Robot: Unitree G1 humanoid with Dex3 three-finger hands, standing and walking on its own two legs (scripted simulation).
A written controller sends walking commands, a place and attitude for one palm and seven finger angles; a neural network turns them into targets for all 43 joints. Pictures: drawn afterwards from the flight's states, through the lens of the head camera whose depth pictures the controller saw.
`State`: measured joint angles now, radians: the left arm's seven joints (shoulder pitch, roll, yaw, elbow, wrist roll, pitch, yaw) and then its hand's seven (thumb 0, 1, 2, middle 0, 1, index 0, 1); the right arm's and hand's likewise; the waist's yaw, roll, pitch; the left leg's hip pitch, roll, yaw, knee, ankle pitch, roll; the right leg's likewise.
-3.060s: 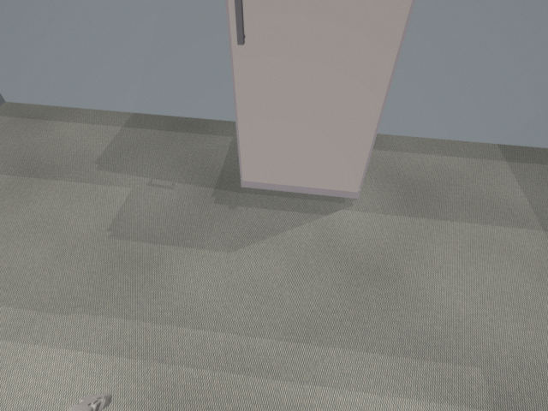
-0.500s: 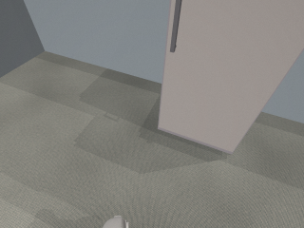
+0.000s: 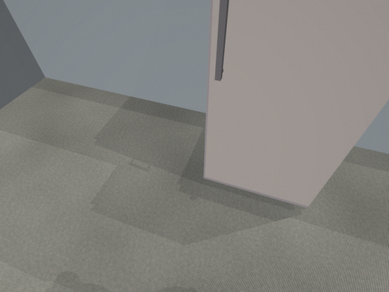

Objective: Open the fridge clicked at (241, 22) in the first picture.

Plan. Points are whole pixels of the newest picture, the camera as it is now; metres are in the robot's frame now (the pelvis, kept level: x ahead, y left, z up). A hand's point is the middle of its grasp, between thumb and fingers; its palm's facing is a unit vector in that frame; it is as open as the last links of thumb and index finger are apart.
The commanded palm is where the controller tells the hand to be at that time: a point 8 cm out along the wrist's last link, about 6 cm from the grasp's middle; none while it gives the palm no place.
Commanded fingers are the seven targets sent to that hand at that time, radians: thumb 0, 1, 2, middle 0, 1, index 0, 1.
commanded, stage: turn to face it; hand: left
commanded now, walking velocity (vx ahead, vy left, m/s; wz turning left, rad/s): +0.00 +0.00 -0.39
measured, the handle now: (222, 40) +0.80 -0.02 +0.14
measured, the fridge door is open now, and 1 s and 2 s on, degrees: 0 0 0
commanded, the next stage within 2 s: take the last steps up to it in 0.34 s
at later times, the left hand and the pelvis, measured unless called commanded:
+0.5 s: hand out of the picture +0.12 +0.18 -0.17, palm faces -0.10 -0.98 -0.20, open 7.4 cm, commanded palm none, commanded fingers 0.00 0.90 0.90 -0.20 -0.30 -0.20 -0.30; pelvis +0.01 +0.00 +0.00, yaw -10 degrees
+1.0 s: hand out of the picture +0.15 +0.13 -0.16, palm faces -0.15 -0.97 -0.21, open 7.3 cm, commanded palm none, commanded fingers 0.00 0.90 0.90 -0.20 -0.30 -0.20 -0.30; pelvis +0.09 -0.04 +0.01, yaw -12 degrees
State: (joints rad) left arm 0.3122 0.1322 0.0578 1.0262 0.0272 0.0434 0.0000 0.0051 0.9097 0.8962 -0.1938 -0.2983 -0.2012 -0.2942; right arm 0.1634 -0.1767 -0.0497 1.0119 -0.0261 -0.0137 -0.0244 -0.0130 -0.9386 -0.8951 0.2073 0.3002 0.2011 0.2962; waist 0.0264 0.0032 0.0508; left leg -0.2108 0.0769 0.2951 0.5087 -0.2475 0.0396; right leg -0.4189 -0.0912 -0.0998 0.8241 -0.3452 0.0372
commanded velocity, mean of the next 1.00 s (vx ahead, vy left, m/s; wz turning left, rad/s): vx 0.17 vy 0.00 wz -0.14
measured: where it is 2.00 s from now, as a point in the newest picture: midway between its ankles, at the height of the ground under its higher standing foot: (210, 283)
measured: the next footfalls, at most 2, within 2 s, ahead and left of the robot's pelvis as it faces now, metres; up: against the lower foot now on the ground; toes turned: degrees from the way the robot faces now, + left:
right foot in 0.06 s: +0.09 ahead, -0.12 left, +0.00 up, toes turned -10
left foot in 0.50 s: +0.07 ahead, +0.12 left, +0.00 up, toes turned -5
